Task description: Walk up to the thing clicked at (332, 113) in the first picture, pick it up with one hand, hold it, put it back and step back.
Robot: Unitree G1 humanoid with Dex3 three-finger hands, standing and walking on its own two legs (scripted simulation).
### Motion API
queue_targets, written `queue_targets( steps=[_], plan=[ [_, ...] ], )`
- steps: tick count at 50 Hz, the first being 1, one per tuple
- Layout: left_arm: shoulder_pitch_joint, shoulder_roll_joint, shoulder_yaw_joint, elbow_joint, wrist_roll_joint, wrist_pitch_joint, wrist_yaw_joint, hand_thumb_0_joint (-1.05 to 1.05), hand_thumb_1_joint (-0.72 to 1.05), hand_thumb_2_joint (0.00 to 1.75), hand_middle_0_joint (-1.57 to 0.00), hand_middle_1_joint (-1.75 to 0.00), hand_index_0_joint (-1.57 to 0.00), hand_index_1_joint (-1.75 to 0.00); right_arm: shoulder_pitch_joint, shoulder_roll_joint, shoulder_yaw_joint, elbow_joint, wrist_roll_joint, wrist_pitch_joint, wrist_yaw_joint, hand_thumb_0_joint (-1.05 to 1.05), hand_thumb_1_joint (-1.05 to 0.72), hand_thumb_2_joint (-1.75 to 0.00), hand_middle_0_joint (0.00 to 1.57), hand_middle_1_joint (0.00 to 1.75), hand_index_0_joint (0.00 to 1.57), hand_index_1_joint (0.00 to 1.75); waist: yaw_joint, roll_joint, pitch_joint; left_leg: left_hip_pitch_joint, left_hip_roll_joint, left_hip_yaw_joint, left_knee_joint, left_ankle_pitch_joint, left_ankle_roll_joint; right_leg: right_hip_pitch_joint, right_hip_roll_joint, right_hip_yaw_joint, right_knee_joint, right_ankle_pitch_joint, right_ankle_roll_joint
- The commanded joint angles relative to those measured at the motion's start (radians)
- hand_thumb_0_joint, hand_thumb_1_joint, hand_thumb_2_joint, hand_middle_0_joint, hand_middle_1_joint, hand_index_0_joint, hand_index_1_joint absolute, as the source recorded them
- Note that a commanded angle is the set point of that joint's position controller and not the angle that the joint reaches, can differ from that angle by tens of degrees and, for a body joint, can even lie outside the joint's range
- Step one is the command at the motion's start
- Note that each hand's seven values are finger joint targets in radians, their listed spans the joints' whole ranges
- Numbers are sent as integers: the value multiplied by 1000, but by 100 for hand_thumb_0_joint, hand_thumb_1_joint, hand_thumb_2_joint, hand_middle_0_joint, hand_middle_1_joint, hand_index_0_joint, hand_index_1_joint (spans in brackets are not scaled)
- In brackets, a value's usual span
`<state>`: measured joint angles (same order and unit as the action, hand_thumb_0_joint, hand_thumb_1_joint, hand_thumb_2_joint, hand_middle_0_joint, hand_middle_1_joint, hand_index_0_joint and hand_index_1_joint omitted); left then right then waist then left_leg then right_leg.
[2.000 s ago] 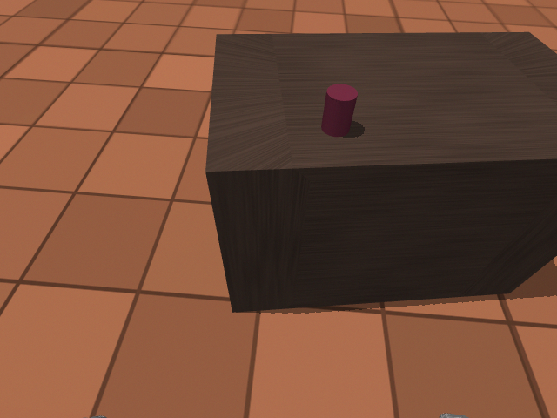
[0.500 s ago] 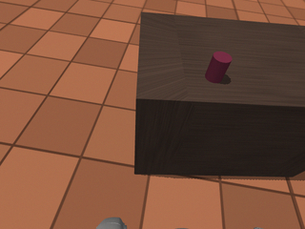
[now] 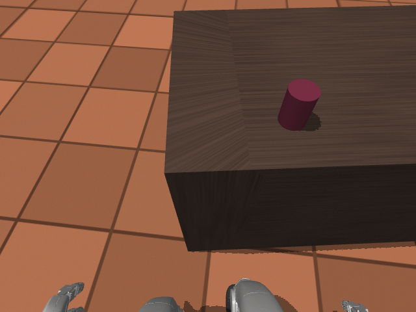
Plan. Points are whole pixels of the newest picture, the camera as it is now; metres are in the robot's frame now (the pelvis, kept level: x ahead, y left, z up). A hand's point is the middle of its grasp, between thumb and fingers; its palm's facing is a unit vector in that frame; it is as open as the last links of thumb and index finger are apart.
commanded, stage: walk up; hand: right
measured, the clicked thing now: (297, 105) +0.51 -0.21 +0.04
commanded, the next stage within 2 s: stand in 1.94 s
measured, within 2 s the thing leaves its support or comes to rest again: neither
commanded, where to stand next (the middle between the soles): +0.06 -0.01 m, yaw +1 degrees
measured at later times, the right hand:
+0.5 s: hand out of the picture +0.10 -0.29 -0.13, palm faces -0.10 +0.89 -0.44, open 7.4 cm
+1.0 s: hand out of the picture +0.08 -0.25 -0.13, palm faces -0.05 +0.94 -0.33, open 7.4 cm
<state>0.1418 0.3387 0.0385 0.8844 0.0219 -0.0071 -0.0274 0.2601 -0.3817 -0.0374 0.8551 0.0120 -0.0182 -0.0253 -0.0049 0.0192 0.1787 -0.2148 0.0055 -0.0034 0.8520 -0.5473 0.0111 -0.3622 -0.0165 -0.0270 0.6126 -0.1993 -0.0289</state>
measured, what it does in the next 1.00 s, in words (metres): steps on the spot: left foot, then right foot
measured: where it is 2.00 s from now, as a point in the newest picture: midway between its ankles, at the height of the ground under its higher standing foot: outside the picture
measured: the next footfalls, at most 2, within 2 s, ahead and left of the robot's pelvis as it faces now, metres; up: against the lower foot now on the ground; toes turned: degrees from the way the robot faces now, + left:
left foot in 0.24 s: +0.05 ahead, +0.12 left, +0.00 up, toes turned +2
right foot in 0.52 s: +0.03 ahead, -0.16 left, +0.00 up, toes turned +2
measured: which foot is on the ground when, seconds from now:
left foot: up 0.00-0.22, down 0.24-1.00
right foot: down 0.00-0.28, up 0.30-0.50, down 0.52-1.00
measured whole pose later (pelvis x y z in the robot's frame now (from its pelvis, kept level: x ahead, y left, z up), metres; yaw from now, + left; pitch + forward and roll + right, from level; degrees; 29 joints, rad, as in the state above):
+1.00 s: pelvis -0.02 -0.01 +0.02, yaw +1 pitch -4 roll +0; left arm 0.09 0.36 0.01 1.09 0.01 -0.02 -0.01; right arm 0.10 -0.34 -0.01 1.09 -0.01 0.01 0.02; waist 0.01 -0.01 0.06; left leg -0.17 0.02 0.01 0.40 -0.18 -0.01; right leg -0.12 -0.04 0.04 0.39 -0.21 0.04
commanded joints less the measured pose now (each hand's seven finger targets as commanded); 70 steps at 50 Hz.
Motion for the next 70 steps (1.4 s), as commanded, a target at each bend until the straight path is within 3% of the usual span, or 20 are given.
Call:
queue_targets(
  steps=[1,3,7,11,13,14,15,16,19,22,24,25,27,28,29,32,34,37,47,70],
  plan=[
    [8,255,64,-84,-3,-6,31,0,90,90,-20,-30,-20,-30,106,-195,-43,-16,0,-13,-14,0,-90,-90,20,30,20,30,12,-190,-237,-124,-2,-62,147,-99,6,197,-262,271,-209,321,-216],
    [4,252,66,-86,3,-3,35,0,90,90,-20,-30,-20,-30,93,-186,-39,-3,1,-5,-11,0,-90,-90,20,30,20,30,21,-207,-237,-147,-23,-38,120,-3,-1,197,-218,234,-211,228,-192],
    [-17,254,68,-93,6,7,36,0,90,90,-20,-30,-20,-30,71,-178,-32,22,-12,-11,-14,0,-90,-90,20,30,20,30,28,-197,-249,-126,-2,0,-90,49,-16,218,-237,204,-177,316,-206],
    [-63,251,59,-88,-16,28,27,0,90,90,-20,-30,-20,-30,69,-183,-46,52,-32,-17,-15,0,-90,-90,20,30,20,30,-11,-133,-240,35,-9,12,-339,346,11,74,-220,174,-85,222,-131],
    [-54,219,46,-90,-28,35,21,0,90,90,-20,-30,-20,-30,-1,-270,-66,20,-47,-23,-14,0,-90,-90,20,30,20,30,9,42,-191,-1,175,-277,-450,368,91,-42,-117,126,17,3,-48],
    [-77,218,53,-75,-31,42,23,0,90,90,-20,-30,-20,-30,-80,-321,-72,9,-39,-23,-8,0,-90,-90,20,30,20,30,13,159,-140,-161,308,-399,-532,347,195,31,17,18,146,-246,-6],
    [-75,241,65,-62,-22,49,26,0,90,90,-20,-30,-20,-30,-119,-335,-77,-2,-40,-26,-5,0,-90,-90,20,30,20,30,7,190,-103,-223,375,-459,-547,391,269,54,7,66,296,-334,-1],
    [-68,244,69,-57,-22,48,23,0,90,90,-20,-30,-20,-30,-120,-308,-73,-4,-45,-31,-9,0,-90,-90,20,30,20,30,13,157,-96,-194,371,-433,-523,486,285,36,0,97,356,-355,1],
    [-49,208,60,-44,-33,36,18,0,90,90,-20,-30,-20,-30,-90,-249,-52,-5,-39,-37,-17,0,-90,-90,20,30,20,30,20,135,-169,18,260,-230,-385,866,214,-50,21,113,325,-353,-9],
    [-44,192,47,-23,-31,15,17,0,90,90,-20,-30,-20,-30,-104,-233,-44,7,-32,-28,-8,0,-90,-90,20,30,20,30,18,159,-241,137,190,-152,-309,868,149,34,11,33,38,-255,3],
    [17,189,43,25,-26,-4,28,0,90,90,-20,-30,-20,-30,-126,-242,-45,1,-26,-7,-3,0,-90,-90,20,30,20,30,35,156,-282,123,152,-88,-210,818,111,170,12,8,-203,-12,6],
    [30,222,48,46,-19,-15,38,0,90,90,-20,-30,-20,-30,-122,-221,-40,0,-19,1,1,0,-90,-90,20,30,20,30,31,108,-301,67,130,-74,-178,757,82,261,-11,54,-221,140,-8],
    [42,302,57,54,-2,-39,50,0,90,90,-20,-30,-20,-30,-115,-163,-19,-16,-6,7,9,0,-90,-90,20,30,20,30,25,-83,-298,-169,54,-53,-121,393,21,409,-209,334,-197,397,-68],
    [-26,357,56,37,-5,-39,47,0,90,90,-20,-30,-20,-30,-125,-177,-28,-3,-12,19,3,0,-90,-90,20,30,20,30,16,-149,-277,-112,33,-29,-117,67,11,258,-322,410,-203,385,-185],
    [-77,340,49,27,-6,-40,44,0,90,90,-20,-30,-20,-30,-115,-189,-38,30,-20,21,3,0,-90,-90,20,30,20,30,-9,-148,-224,-29,51,-45,-108,44,5,148,-313,390,-194,352,-195],
    [-103,278,28,40,-15,-39,42,0,90,90,-20,-30,-20,-30,-147,-200,-40,61,-10,5,23,0,-90,-90,20,30,20,30,-31,-108,-187,72,71,-73,-358,445,25,103,-147,167,-163,234,-37],
    [-60,260,26,58,-22,-39,40,0,90,90,-20,-30,-20,-30,-160,-201,-37,67,-16,0,25,0,-90,-90,20,30,20,30,-2,-122,-236,139,105,-93,-368,607,55,126,-95,129,-145,252,-3],
    [-79,262,20,88,-16,-38,38,0,90,90,-20,-30,-20,-30,-209,-187,-25,91,-15,6,34,0,-90,-90,20,30,20,30,3,-111,-176,95,81,-69,-393,397,29,105,-121,173,-277,-16,-5],
    [-89,235,13,151,-19,-30,31,0,90,90,-20,-30,-20,-30,-230,-184,-19,172,-26,-4,36,0,-90,-90,20,30,20,30,17,11,-152,36,113,-118,-581,243,15,198,-82,127,-311,-54,4],
    [-81,234,3,191,-10,-39,38,0,90,90,-20,-30,-20,-30,-220,-173,-24,200,-17,2,35,0,-90,-90,20,30,20,30,-1,-28,-205,121,104,-77,-545,424,12,208,-98,123,-340,105,20]
  ],
)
